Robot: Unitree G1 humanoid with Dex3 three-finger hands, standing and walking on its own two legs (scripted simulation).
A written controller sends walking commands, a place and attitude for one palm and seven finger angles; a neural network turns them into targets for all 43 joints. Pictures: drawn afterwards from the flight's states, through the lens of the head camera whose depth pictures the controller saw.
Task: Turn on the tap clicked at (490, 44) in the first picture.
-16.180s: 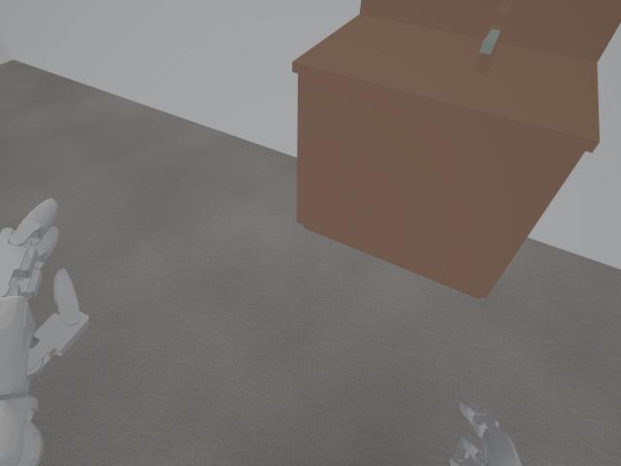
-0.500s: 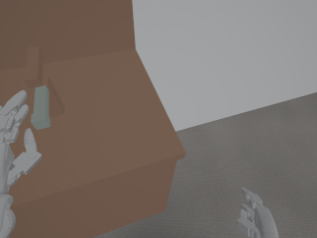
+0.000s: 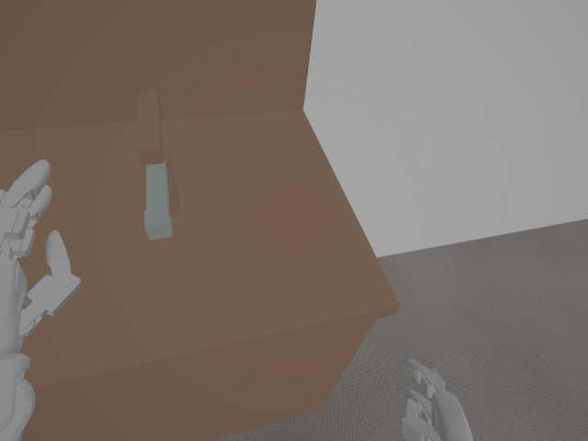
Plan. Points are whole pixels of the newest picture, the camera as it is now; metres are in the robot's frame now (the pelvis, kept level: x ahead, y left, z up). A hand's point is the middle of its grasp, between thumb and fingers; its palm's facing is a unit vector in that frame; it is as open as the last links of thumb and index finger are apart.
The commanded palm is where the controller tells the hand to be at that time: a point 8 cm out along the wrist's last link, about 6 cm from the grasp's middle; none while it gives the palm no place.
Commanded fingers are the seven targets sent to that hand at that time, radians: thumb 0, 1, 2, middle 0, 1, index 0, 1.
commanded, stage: come to a stop and stand still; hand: left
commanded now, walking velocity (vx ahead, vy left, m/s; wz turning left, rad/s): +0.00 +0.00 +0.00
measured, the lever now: (158, 224) +0.33 +0.21 +0.12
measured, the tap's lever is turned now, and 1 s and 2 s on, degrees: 0 0 0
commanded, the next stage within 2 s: look again from close up in 0.60 s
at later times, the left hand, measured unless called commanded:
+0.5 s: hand (94, 271) +0.23 +0.23 +0.16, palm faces +0.39 -0.85 -0.35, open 7.4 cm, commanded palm +0.18 +0.27 +0.18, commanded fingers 0.00 0.90 0.90 -0.20 -0.30 -0.20 -0.30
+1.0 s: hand (103, 274) +0.23 +0.22 +0.16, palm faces +0.39 -0.85 -0.35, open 7.4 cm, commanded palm +0.17 +0.26 +0.18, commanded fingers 0.00 0.90 0.90 -0.20 -0.30 -0.20 -0.30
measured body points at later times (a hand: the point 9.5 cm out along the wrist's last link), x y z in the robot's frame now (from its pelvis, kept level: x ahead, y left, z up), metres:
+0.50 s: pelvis +0.02 -0.01 +0.00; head +0.03 +0.01 +0.45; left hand +0.21 +0.28 +0.18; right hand +0.19 -0.24 -0.07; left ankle +0.04 +0.06 -0.74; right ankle +0.01 -0.15 -0.74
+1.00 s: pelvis +0.02 -0.02 +0.00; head +0.03 -0.01 +0.45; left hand +0.20 +0.27 +0.18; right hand +0.20 -0.25 -0.07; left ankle +0.04 +0.06 -0.74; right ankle +0.01 -0.15 -0.74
